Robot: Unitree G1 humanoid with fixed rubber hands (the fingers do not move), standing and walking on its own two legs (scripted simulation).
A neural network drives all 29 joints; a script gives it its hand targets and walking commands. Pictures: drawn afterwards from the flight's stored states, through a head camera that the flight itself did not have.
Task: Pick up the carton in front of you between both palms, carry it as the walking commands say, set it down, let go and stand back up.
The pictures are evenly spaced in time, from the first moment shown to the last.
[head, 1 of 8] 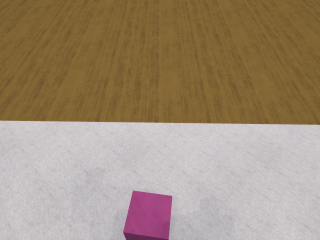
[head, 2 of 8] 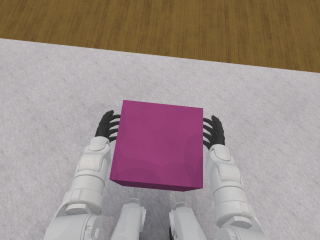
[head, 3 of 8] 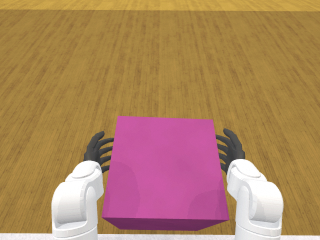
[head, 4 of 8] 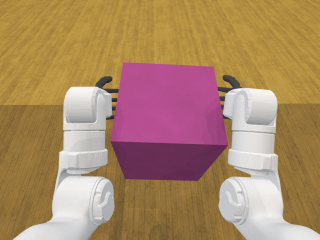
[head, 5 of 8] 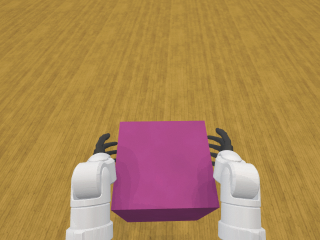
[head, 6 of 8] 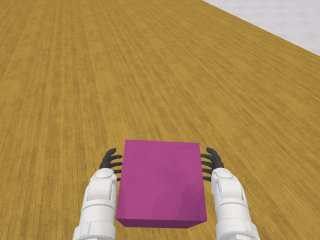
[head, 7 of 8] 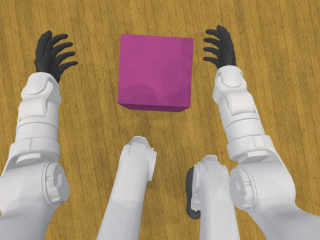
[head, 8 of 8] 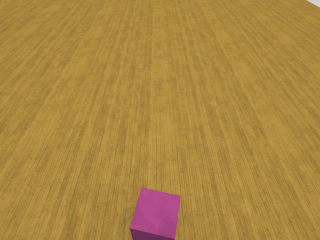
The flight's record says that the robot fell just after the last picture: no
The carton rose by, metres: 1.08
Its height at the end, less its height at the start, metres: +0.35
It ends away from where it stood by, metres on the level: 5.37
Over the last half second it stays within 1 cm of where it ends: yes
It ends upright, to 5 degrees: yes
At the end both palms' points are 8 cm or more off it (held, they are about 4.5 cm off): yes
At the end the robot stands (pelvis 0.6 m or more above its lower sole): yes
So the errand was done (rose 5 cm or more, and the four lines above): yes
